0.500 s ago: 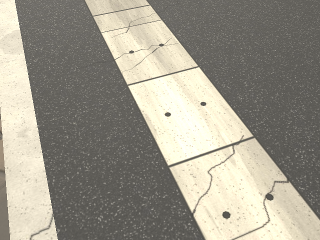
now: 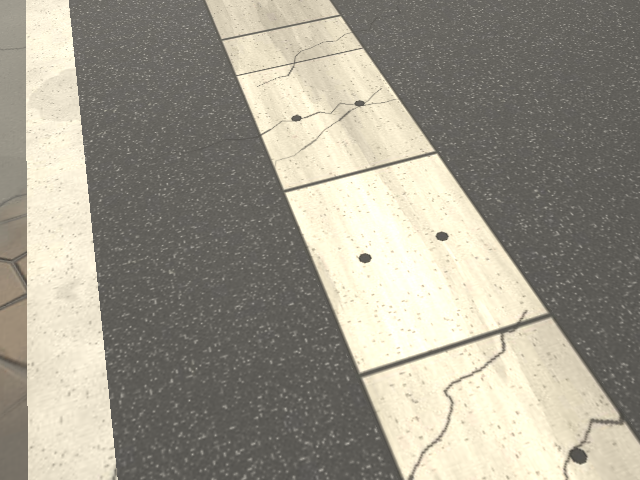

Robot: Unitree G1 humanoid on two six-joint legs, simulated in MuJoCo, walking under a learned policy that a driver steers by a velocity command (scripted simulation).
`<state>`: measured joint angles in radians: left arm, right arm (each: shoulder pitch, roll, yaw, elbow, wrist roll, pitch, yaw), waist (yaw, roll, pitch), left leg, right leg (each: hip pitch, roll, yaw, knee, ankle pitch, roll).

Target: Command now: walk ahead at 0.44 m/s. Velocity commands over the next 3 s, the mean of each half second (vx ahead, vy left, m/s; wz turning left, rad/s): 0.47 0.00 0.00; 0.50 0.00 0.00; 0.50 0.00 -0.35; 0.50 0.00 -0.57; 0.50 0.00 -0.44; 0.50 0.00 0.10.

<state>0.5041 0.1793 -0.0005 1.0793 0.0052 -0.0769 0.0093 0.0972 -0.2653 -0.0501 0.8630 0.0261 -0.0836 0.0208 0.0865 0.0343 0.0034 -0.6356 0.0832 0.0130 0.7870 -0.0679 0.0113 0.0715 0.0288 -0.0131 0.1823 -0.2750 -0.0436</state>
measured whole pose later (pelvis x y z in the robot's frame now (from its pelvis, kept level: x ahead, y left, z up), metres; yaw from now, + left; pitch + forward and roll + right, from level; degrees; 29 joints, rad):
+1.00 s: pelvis +0.57 -0.02 +0.00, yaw +0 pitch +1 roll -1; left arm 0.34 0.24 0.05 0.94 0.00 -0.10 -0.02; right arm 0.14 -0.29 -0.05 0.90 0.01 -0.07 0.00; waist 0.05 0.04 0.01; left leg -0.66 0.13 -0.04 0.92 -0.12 0.01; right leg -0.11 0.07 -0.06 0.24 -0.15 -0.08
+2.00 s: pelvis +1.07 -0.11 +0.00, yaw -31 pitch +1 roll +1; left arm 0.30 0.26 0.08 0.74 -0.01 -0.05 -0.02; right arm 0.10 -0.30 -0.07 0.82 0.00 -0.11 0.00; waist 0.03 0.02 0.05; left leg -0.59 0.11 -0.06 1.05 -0.27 -0.02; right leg -0.24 0.10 0.03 0.39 -0.16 -0.11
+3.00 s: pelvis +1.50 -0.44 +0.00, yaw -36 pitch +1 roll -1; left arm 0.26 0.26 0.06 0.76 0.01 -0.09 -0.01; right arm 0.26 -0.32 -0.06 0.83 0.03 -0.04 0.00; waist 0.01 0.05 0.02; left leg -0.58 0.09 -0.04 1.12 -0.28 0.00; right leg -0.20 0.01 -0.12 0.36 -0.18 -0.04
